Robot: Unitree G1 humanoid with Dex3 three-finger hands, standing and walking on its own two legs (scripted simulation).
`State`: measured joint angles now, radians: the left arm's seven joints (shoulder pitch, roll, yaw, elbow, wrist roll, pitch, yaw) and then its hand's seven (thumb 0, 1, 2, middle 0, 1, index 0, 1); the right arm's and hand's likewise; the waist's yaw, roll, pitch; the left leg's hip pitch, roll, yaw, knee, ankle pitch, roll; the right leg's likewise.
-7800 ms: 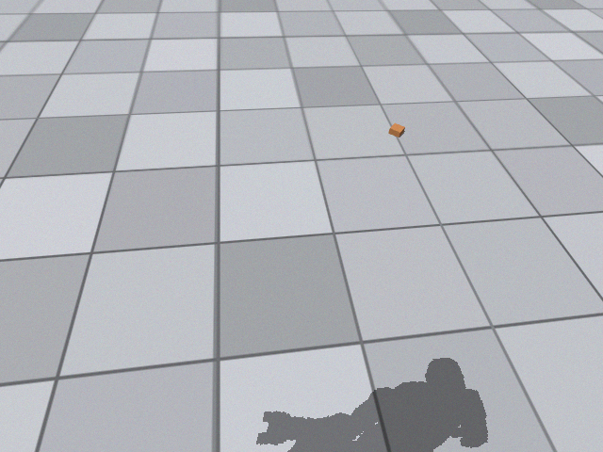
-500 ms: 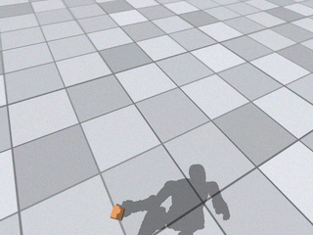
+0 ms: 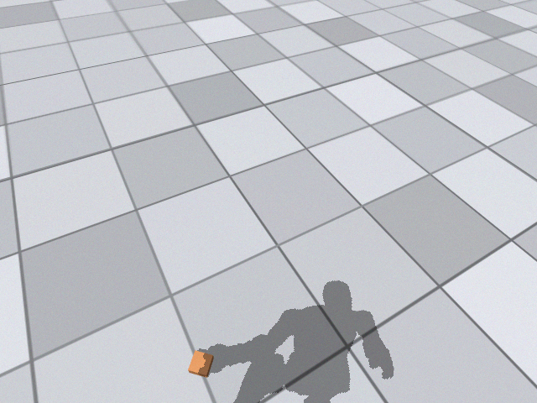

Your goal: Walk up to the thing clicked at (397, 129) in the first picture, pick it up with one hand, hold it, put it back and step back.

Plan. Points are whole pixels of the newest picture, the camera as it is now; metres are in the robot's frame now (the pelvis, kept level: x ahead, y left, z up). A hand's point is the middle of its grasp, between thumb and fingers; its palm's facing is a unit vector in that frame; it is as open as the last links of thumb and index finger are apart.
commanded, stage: stand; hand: left
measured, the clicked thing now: (201, 363) +0.36 +0.19 -0.77
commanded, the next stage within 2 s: walk up in 0.20 s
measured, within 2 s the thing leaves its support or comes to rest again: neither
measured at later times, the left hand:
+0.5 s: hand out of the picture +0.08 +0.30 -0.18, palm faces -0.02 -0.93 -0.37, open 7.4 cm
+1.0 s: hand out of the picture -0.04 +0.28 -0.17, palm faces -0.08 -0.92 -0.39, open 7.4 cm
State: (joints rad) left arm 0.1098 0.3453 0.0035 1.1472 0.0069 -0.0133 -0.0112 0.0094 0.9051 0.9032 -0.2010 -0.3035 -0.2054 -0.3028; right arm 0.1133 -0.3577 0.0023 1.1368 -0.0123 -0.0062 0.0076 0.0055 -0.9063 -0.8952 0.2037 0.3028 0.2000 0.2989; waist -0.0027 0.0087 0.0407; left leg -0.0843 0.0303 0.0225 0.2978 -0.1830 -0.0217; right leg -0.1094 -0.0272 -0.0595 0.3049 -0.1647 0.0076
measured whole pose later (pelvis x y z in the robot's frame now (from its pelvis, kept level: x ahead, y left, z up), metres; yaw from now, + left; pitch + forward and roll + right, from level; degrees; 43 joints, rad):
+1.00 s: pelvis -0.15 +0.03 -0.02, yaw -4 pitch -2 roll +1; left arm 0.16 0.35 0.06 0.85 0.03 0.05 0.00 0.01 0.90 0.90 -0.20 -0.30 -0.21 -0.30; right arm 0.11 -0.39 -0.05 0.87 0.01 0.06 -0.03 0.01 -0.91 -0.89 0.21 0.30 0.20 0.30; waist 0.01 0.01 0.18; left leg -0.46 -0.08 -0.09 1.07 -0.53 0.01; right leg -0.27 0.01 0.06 0.65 -0.35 -0.02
